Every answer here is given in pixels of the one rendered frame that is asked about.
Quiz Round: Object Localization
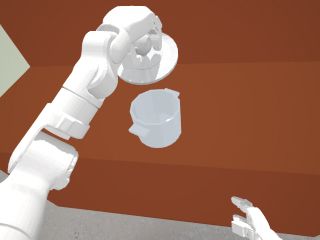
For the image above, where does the left robot hand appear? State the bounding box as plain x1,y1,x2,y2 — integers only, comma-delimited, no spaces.
102,6,162,69

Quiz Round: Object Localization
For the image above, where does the table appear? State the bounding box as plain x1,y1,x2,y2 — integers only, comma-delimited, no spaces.
0,0,320,237

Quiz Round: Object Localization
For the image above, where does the right robot forearm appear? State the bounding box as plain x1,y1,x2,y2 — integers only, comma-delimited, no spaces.
254,227,282,240

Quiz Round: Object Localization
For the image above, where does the left robot forearm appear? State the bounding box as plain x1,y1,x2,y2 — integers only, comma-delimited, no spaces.
7,21,131,174

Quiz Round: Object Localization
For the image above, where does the pot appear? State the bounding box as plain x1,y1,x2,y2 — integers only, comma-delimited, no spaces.
129,88,181,148

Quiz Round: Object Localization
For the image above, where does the right robot hand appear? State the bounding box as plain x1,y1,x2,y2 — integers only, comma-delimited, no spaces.
231,196,270,240

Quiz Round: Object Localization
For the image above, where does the knob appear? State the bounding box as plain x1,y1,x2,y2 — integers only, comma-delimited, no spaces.
133,35,152,56

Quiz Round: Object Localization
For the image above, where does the left robot upper arm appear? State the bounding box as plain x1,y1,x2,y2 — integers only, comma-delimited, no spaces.
0,131,79,240

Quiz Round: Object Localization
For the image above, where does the lid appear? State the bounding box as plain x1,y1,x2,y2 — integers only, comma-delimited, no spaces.
117,32,178,85

